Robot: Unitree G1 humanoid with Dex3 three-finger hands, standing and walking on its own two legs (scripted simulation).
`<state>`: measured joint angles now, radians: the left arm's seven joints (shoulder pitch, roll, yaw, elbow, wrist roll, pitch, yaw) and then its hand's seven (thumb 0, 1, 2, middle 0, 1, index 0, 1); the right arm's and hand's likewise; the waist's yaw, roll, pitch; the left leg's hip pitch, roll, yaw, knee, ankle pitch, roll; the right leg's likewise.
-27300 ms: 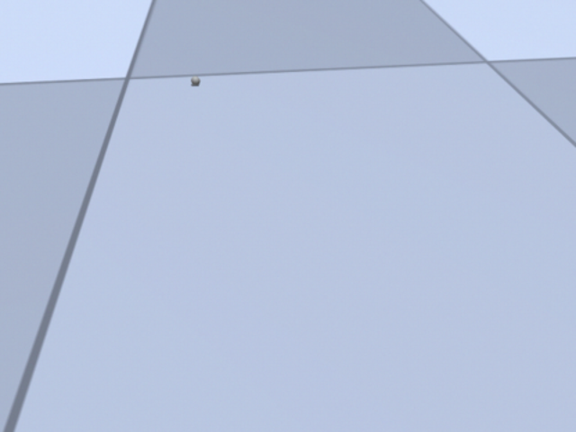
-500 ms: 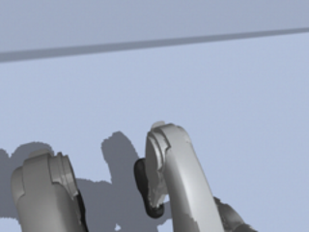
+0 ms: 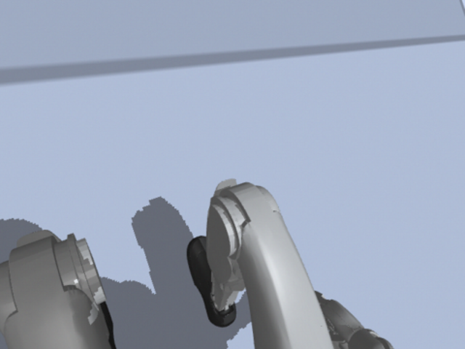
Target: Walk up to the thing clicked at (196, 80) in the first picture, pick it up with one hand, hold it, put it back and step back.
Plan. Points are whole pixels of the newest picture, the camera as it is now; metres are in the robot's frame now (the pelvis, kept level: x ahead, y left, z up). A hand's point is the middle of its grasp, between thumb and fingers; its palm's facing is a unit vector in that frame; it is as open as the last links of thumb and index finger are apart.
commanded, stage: rest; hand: left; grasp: from above
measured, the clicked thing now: out of the picture +0.44 +0.35 -0.24
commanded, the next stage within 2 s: open in 0.76 s
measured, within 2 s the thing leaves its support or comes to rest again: rests again in 0.84 s
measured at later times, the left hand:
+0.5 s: hand out of the picture +0.43 +0.34 -0.24, palm faces -0.46 -0.16 -0.87, open 7.0 cm
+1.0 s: hand out of the picture +0.42 +0.34 -0.25, palm faces -0.45 -0.17 -0.88, open 7.3 cm
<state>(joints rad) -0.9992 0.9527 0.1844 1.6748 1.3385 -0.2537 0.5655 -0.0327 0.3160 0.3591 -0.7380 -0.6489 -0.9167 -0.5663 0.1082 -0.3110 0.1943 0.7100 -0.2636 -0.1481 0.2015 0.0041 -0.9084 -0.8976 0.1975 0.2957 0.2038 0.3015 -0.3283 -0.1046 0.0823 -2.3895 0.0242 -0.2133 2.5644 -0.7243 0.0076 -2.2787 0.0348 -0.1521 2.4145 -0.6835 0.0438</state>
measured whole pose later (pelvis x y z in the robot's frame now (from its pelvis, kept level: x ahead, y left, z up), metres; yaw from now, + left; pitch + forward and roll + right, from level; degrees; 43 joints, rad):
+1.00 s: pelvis +0.00 +0.00 +0.00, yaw -2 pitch +28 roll -14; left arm -1.03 1.03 0.16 1.76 1.31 -0.24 0.62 -0.03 0.32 0.40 -0.68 -0.69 -0.84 -0.61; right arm 0.06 -0.34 0.28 0.68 -0.29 -0.23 0.25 0.00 -0.91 -0.90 0.20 0.30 0.20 0.30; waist -0.36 -0.15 0.14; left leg -2.37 0.03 -0.25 2.58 -0.73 0.01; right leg -2.25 0.05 -0.18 2.41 -0.67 0.05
